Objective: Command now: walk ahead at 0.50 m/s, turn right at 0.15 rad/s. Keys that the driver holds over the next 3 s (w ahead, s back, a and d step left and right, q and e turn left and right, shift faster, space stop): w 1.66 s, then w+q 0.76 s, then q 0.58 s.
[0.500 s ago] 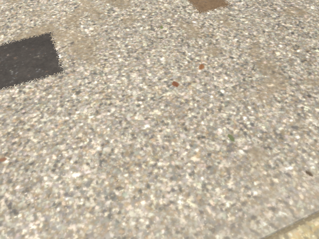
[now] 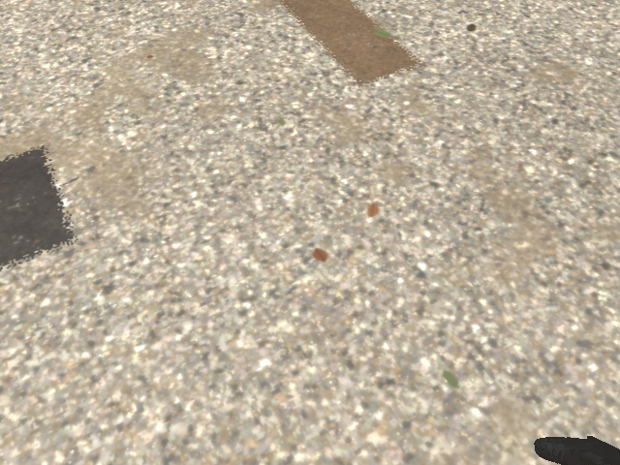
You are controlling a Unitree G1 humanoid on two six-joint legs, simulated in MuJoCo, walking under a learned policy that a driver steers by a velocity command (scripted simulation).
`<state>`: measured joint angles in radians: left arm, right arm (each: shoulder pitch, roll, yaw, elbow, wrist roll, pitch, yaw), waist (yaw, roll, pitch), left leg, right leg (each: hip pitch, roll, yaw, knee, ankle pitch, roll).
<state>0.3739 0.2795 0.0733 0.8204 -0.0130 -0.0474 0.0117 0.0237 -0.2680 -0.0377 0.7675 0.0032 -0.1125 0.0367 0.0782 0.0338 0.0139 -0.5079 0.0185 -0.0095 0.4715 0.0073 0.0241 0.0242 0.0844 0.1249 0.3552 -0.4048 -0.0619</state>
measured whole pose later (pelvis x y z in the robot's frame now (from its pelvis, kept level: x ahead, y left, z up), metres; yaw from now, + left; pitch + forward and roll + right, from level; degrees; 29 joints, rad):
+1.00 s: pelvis +0.56 -0.02 +0.01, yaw +0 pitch +2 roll -2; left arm 0.37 0.27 0.06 0.90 -0.02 -0.07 0.00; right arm 0.04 -0.26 -0.03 0.80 0.01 -0.07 0.04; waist 0.08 0.04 0.01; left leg -0.60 0.08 -0.02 0.54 0.05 0.01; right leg 0.04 0.05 -0.04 0.22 -0.29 -0.03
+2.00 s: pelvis +1.12 -0.04 +0.01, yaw +7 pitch +1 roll -2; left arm 0.30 0.25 0.06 0.95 0.01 -0.10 0.01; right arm 0.14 -0.27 -0.07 0.86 0.02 -0.04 0.02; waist 0.05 0.04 0.01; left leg -0.69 0.10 -0.05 0.72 0.07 0.02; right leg 0.04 0.05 -0.18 0.18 -0.24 -0.05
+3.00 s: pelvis +1.53 +0.08 +0.01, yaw +43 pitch +1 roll -2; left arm 0.09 0.29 0.07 0.79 0.00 0.00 0.02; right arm 0.18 -0.31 -0.08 0.64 0.01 0.07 -0.01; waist 0.02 0.00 0.08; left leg -0.44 0.06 0.01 0.77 -0.32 -0.02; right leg -0.29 -0.06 -0.17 0.42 -0.13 0.00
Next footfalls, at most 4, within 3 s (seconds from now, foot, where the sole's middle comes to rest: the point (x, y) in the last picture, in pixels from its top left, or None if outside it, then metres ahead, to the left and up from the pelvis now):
0.02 left None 0.19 0.12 -0.77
0.54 right None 0.48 -0.12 -0.77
1.08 left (309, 331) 0.78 0.11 -0.77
1.60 right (410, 241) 1.08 -0.13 -0.77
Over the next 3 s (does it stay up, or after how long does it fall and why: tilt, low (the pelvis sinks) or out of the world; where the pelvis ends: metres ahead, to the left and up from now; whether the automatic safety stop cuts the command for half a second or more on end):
stays up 1.53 0.08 0.01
